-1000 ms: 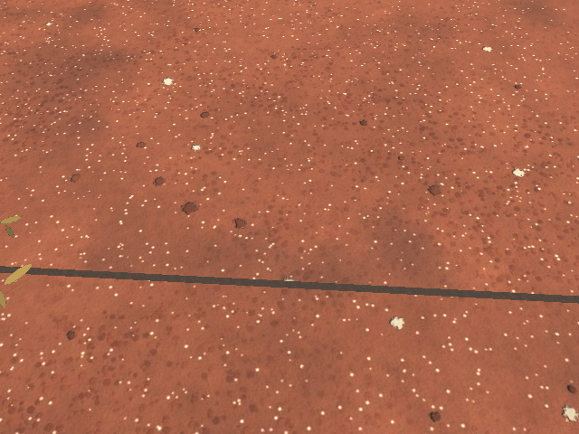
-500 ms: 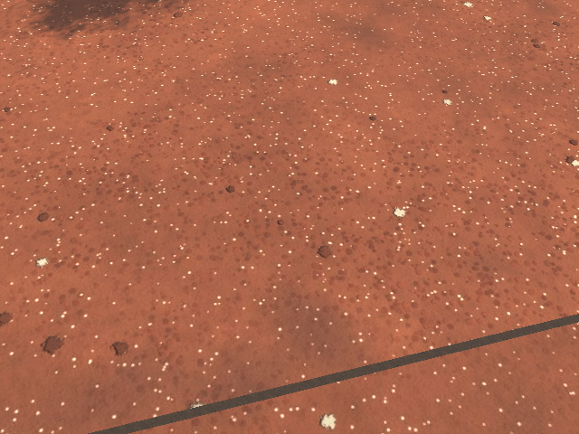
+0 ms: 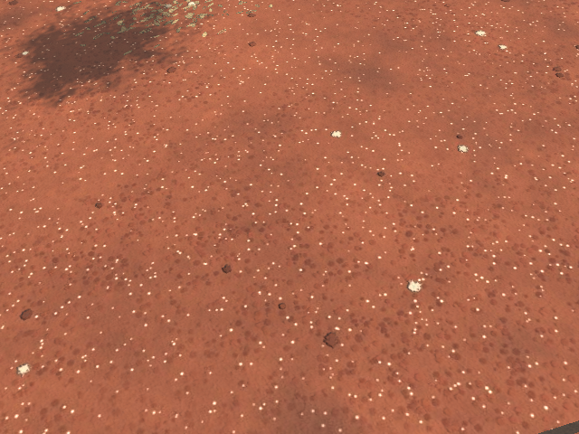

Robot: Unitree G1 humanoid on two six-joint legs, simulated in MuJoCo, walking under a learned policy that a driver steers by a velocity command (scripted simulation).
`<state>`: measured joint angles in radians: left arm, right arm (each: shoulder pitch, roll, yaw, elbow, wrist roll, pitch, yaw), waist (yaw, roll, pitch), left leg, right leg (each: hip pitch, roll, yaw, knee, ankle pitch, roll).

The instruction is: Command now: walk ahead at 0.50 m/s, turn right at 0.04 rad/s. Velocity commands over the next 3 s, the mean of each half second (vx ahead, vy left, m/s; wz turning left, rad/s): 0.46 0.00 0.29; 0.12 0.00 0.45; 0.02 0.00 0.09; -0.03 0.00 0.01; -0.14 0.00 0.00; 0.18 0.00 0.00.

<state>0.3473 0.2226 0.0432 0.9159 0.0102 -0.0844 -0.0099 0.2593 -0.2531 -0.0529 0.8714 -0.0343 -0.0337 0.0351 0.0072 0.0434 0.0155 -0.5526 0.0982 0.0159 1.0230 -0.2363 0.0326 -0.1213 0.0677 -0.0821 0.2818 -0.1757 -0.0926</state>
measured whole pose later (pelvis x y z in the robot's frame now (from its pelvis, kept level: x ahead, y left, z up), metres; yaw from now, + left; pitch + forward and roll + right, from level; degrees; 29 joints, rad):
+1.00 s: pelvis +0.40 +0.05 -0.01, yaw +27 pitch +0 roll +1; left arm 0.15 0.25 0.00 0.76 0.01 -0.01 0.03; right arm 0.23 -0.31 -0.07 0.80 -0.02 0.04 -0.02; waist -0.02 0.04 0.08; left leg -0.33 -0.15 -0.13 1.01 -0.53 0.01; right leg -0.32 0.02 0.01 0.49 -0.17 -0.05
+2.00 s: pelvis +0.40 +0.06 -0.01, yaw +27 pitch -1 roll +0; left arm 0.22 0.21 0.01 1.09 0.00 0.02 0.04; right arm 0.27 -0.20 0.00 1.07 -0.01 0.01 -0.05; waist 0.01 -0.01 0.06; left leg -0.15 -0.06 -0.04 0.49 -0.32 0.04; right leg -0.30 0.02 0.02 0.49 -0.17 -0.02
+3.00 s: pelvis +0.39 -0.02 -0.01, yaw +27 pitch +1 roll +1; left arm 0.18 0.23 0.05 0.97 0.02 -0.02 -0.02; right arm 0.48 -0.20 -0.05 1.11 -0.03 -0.06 -0.03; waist -0.04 0.02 -0.02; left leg 0.01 0.01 -0.05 0.32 -0.35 0.01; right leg -0.33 -0.01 -0.07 0.55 -0.31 -0.04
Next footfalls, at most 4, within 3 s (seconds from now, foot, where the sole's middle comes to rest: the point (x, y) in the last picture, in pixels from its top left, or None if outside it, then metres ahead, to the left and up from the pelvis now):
0.32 left None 0.33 0.12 -0.79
0.88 right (317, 424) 0.53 0.01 -0.79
1.24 left None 0.35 0.15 -0.79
2.26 right None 0.46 -0.03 -0.79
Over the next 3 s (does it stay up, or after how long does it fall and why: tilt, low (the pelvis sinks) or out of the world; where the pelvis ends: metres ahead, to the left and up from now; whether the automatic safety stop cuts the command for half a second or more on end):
stays up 0.39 -0.02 -0.01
